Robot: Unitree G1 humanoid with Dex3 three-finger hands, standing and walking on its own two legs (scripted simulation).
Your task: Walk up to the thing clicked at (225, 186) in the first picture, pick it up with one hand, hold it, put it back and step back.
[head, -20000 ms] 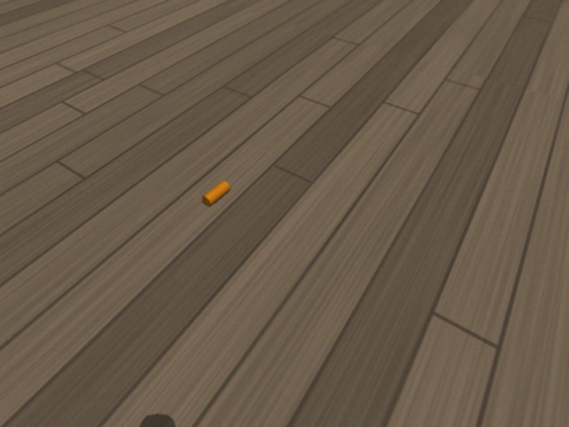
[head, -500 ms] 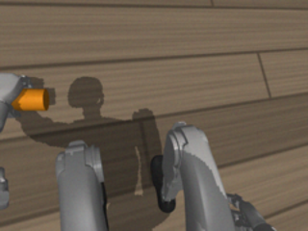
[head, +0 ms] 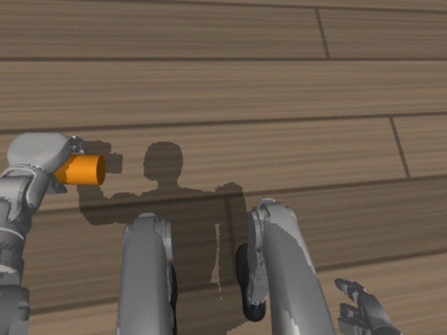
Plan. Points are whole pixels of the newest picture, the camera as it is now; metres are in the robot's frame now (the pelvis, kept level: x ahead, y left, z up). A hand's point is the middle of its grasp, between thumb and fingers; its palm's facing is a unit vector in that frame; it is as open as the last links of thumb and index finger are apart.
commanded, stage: lift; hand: left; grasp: from above
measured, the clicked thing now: (64, 169) +0.42 +0.28 -0.15
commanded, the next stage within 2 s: hold in 1.14 s
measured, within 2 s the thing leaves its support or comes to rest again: neither
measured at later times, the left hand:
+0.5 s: hand out of the picture +0.35 +0.25 +0.10, palm faces -0.47 -0.06 -0.88, open 8.7 cm
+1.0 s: hand out of the picture +0.36 +0.23 +0.21, palm faces -0.47 -0.04 -0.88, open 8.7 cm
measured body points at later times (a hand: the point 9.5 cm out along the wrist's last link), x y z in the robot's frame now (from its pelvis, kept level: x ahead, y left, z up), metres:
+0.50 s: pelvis +0.02 +0.00 +0.17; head +0.14 +0.01 +0.61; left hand +0.38 +0.26 +0.15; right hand +0.15 -0.26 +0.05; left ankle +0.08 +0.11 -0.38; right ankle +0.11 -0.14 -0.38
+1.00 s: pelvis +0.05 +0.00 +0.29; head +0.11 +0.00 +0.74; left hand +0.38 +0.23 +0.26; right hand +0.15 -0.27 +0.17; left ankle +0.08 +0.11 -0.38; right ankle +0.11 -0.14 -0.38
